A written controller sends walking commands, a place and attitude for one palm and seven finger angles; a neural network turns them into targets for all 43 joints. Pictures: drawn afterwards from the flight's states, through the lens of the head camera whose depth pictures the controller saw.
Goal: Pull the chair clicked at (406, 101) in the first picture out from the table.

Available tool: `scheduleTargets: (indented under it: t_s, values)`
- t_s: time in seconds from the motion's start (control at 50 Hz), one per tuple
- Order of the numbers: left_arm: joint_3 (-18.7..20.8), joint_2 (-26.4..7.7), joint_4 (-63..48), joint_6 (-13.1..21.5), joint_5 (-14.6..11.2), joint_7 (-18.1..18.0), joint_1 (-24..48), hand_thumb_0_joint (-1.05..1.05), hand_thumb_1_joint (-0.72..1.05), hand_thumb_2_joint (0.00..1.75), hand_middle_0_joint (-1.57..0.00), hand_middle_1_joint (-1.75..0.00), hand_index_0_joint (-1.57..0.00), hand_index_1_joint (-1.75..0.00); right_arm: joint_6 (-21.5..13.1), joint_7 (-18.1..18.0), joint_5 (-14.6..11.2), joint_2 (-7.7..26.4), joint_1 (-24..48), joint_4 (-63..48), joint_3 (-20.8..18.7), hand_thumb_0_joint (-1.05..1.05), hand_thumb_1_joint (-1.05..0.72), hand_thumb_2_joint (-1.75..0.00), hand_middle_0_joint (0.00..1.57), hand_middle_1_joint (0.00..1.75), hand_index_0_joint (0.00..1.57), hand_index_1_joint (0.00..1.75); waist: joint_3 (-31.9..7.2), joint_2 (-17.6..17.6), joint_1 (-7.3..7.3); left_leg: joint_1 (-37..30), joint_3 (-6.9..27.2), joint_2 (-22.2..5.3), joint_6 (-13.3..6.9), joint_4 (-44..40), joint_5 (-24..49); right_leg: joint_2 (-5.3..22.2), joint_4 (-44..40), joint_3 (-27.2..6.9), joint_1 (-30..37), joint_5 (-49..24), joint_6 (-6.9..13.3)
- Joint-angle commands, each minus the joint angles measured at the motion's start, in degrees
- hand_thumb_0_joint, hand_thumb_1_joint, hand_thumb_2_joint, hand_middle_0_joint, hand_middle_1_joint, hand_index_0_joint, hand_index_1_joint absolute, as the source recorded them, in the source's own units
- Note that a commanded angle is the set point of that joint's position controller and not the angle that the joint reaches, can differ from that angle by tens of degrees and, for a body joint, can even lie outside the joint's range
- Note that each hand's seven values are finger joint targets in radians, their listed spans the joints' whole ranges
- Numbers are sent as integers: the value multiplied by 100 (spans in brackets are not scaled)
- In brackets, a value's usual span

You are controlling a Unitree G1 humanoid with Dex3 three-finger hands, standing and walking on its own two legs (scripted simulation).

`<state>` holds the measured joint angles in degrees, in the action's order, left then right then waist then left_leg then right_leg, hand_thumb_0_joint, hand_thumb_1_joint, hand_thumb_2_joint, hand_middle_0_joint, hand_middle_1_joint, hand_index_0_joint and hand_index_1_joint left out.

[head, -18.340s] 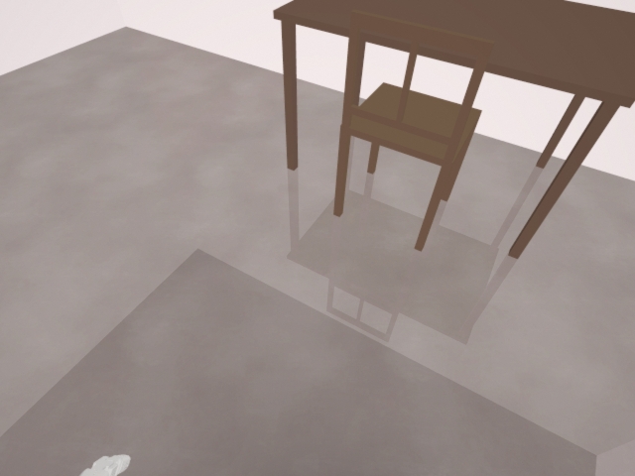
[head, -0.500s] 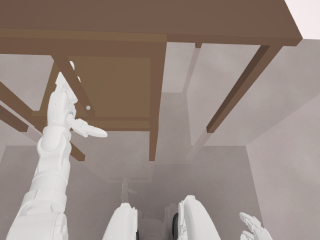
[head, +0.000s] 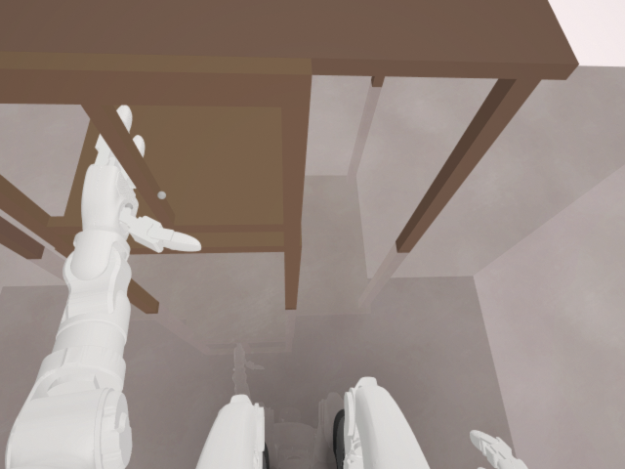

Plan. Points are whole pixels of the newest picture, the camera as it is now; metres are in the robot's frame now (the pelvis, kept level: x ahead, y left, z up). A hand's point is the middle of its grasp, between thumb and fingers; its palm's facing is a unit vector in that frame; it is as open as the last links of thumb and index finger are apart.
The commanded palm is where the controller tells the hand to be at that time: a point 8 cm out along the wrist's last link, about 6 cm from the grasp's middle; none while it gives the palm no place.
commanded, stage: push the fingers through the gap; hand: left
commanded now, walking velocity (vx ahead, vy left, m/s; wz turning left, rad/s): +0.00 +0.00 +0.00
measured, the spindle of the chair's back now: (139, 173) +0.48 +0.21 +0.03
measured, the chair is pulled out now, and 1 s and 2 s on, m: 0.00 0.00 0.05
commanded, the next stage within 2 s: hook a spindle and tug to test in 0.06 s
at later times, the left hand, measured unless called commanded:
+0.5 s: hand (162, 194) +0.45 +0.18 +0.02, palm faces +0.01 -1.00 -0.04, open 15.6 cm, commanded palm +0.43 +0.22 +0.03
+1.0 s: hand (161, 192) +0.45 +0.18 +0.02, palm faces +0.03 -1.00 -0.03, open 6.3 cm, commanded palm +0.42 +0.22 +0.03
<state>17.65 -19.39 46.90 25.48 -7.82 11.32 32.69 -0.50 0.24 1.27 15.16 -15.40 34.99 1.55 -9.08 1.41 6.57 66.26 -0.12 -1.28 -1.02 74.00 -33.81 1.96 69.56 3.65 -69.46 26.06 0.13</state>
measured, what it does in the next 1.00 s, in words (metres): stands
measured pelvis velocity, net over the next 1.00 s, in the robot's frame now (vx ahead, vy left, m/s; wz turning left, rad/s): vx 0.01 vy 0.01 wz -0.01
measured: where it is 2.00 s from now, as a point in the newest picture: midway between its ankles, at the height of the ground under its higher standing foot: outside the picture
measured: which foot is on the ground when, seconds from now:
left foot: down 0.00-1.00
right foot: down 0.00-1.00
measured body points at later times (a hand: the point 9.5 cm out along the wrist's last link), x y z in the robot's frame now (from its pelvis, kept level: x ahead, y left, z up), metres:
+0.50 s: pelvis +0.00 +0.00 +0.00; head +0.15 +0.02 +0.42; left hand +0.44 +0.23 +0.03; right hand +0.09 -0.26 -0.12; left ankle +0.00 +0.11 -0.62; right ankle +0.06 -0.13 -0.62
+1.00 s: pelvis +0.01 +0.01 +0.01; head +0.16 +0.02 +0.43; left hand +0.45 +0.23 +0.03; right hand +0.09 -0.26 -0.11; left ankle +0.00 +0.11 -0.62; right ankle +0.06 -0.13 -0.62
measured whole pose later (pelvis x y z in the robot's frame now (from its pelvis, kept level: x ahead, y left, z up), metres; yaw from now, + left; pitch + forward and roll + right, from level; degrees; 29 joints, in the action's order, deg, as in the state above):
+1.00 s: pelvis +0.01 +0.01 +0.01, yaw +0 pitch +27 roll -3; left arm 15.9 -18.4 44.5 24.8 -8.5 8.4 30.5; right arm -0.2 1.2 1.3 14.6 -15.6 34.9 1.0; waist -9.3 1.6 6.3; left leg 64.9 -0.2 -1.3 -1.3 72.9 -34.5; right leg 1.8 68.2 3.5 -68.0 26.5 -0.4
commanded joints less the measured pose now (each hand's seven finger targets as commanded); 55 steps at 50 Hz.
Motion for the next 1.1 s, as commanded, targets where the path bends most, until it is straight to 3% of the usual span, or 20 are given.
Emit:
scheduleTargets:
  t_s: [0.0, 0.1, 0.14, 0.2, 0.22, 0.36, 0.38, 0.42, 0.44, 0.5, 0.58, 0.64, 0.68, 0.74, 0.8, 0.86, 0.94, 1.0, 1.02, 1.08]
  values:
    - [185, -1121, -1185, 485, -38, -36, 1782, 0, -50, 30, -6, -8, -6, -8, -174, -57, -29, 907, -506, -475, -363, 0, -90, -90, 20, 30, 20, 30, -2716, 337, 17, -1306, 174, 121, 47, -991, 2041, -176, -753, -248, 2109, -1308, 147]
    - [284, -1239, -1020, 505, -44, 1, 1868, 0, -50, 30, -6, -8, -6, -8, -172, -82, -25, 940, -501, -472, -352, 0, -90, -90, 20, 30, 20, 30, -2624, 194, 28, -1119, 169, 135, 26, -971, 1804, -172, -751, -273, 2104, -1139, 145]
    - [224, -1179, -1085, 528, -44, 9, 1902, 0, -50, 30, -6, -8, -6, -8, -182, -84, -26, 942, -500, -497, -362, 0, -90, -90, 20, 30, 20, 30, -2690, 385, 18, -1334, 211, 120, 51, -983, 1946, -175, -707, -233, 1942, -1149, 163]
    - [39, -1001, -1165, 543, -35, 9, 2125, 0, -50, 30, -11, -24, -11, -24, -179, -70, -11, 928, -513, -452, -368, 0, -90, -90, 20, 30, 20, 30, -2821, 549, 75, -1525, 230, 114, 73, -944, 2089, -174, -696, -217, 1844, -1200, 157]
    - [117, -1084, -1098, 531, -44, -3, 2083, 0, -50, 30, -13, -30, -13, -30, -175, -75, -12, 944, -531, -431, -379, 0, -90, -90, 20, 30, 20, 30, -2799, 391, 86, -1503, 241, 98, 76, -938, 2101, -176, -707, -207, 1863, -1219, 153]
    - [43, -972, -957, 455, -1, -75, 2178, 0, -50, 30, -25, -68, -25, -68, -148, -70, -14, 941, -529, -412, -372, 0, -90, -90, 20, 30, 20, 30, -2768, 454, 111, -1522, 261, 105, 92, -919, 2158, -174, -664, -177, 1713, -1210, 150]
    - [95, -1100, -1022, 479, 29, -99, 2305, 0, -50, 30, -27, -74, -27, -74, -137, -80, -5, 955, -538, -401, -370, 0, -90, -90, 20, 30, 20, 30, -2751, 392, 117, -1507, 303, 88, 102, -932, 2163, -168, -638, -161, 1707, -1199, 153]
    - [21, -997, -988, 462, 56, -116, 2353, 0, -50, 30, -31, -85, -31, -85, -133, -77, -4, 942, -546, -406, -378, 0, -90, -90, 20, 30, 20, 30, -2768, 284, 163, -1418, 268, 107, 68, -916, 2075, -170, -670, -182, 1791, -1199, 140]
    - [27, -1010, -1124, 485, 50, -100, 2347, 0, -50, 30, -32, -90, -32, -90, -145, -79, 1, 934, -544, -435, -380, 0, -90, -90, 20, 30, 20, 30, -2897, 460, 120, -1498, 250, 114, 70, -893, 2202, -166, -644, -202, 1825, -1307, 152]
    - [106, -1067, -997, 462, 24, -68, 2178, 0, -33, 37, -38, -107, -38, -107, -119, -78, -2, 930, -556, -422, -377, 0, -90, -90, 20, 30, 20, 30, -2920, 283, 104, -1455, 237, 116, 69, -885, 2232, -174, -676, -208, 1957, -1385, 143]
    - [-44, -901, -1047, 461, -14, -34, 2304, 0, -11, 47, -45, -129, -45, -129, -133, -71, -11, 909, -497, -419, -356, 0, -90, -90, 20, 30, 20, 30, -2817, 505, 130, -1477, 241, 117, 72, -926, 2083, -174, -702, -199, 1825, -1218, 154]
    - [-5, -1005, -1101, 482, 8, -49, 2290, 0, 6, 54, -50, -145, -50, -145, -141, -83, 0, 936, -538, -426, -367, 0, -90, -90, 20, 30, 20, 30, -2879, 474, 119, -1602, 297, 100, 88, -942, 2252, -184, -669, -169, 1807, -1291, 168]
    - [46, -999, -1196, 493, -1, -53, 2056, 0, 17, 59, -50, -145, -50, -145, -142, -60, -3, 922, -557, -433, -393, 0, -90, -90, 20, 30, 20, 30, -3054, 507, 46, -1734, 287, 86, 118, -932, 2482, -181, -651, -162, 1881, -1450, 165]
    - [-141, -805, -1292, 485, -27, -44, 2023, 0, 34, 66, -50, -145, -50, -145, -141, -42, -4, 908, -551, -443, -400, 0, -90, -90, 20, 30, 20, 30, -2996, 507, 95, -1800, 290, 83, 121, -940, 2586, -188, -674, -157, 1876, -1527, 169]
    - [-158, -765, -1526, 518, -28, -83, 1789, 0, 51, 73, -50, -145, -50, -145, -144, -10, -7, 904, -544, -452, -425, 0, -90, -90, 20, 30, 20, 30, -3085, 613, 3, -2027, 316, 47, 175, -983, 2837, -190, -673, -131, 1871, -1589, 181]
    - [-306, -577, -1584, 505, -48, -111, 1678, 0, 68, 80, -50, -145, -50, -145, -155, 23, -16, 882, -547, -457, -424, 0, -90, -90, 20, 30, 20, 30, -3012, 537, 64, -2021, 317, 38, 156, -984, 2912, -207, -693, -126, 1904, -1698, 171]
    - [-296, -635, -1687, 545, -19, -156, 1634, 0, 90, 90, -50, -145, -50, -145, -158, 15, -18, 895, -565, -436, -445, 0, -90, -90, 20, 30, 20, 30, -2917, 524, 66, -2026, 330, 27, 166, -1006, 2932, -209, -685, -116, 1878, -1688, 179]
    - [-277, -599, -1669, 542, -13, -168, 1345, 0, 90, 90, -50, -145, -50, -145, -150, 36, -18, 884, -576, -421, -462, 0, -90, -90, 20, 30, 20, 30, -2905, 490, 11, -2104, 335, 5, 203, -1019, 3136, -204, -681, -91, 1901, -1760, 178]
    - [-407, -424, -1659, 523, -27, -156, 1286, 0, 90, 90, -50, -145, -50, -145, -148, 43, -19, 864, -562, -436, -457, 0, -90, -90, 20, 30, 20, 30, -2871, 486, 39, -2096, 302, 12, 176, -1019, 3119, -207, -712, -99, 1909, -1788, 172]
    - [-473, -346, -1862, 503, -37, -144, 1039, 0, 90, 90, -50, -145, -50, -145, -153, 68, -25, 857, -590, -451, -495, 0, -90, -90, 20, 30, 20, 30, -2994, 674, -33, -2409, 370, -37, 259, -1031, 3635, -198, -679, -60, 1835, -1898, 182]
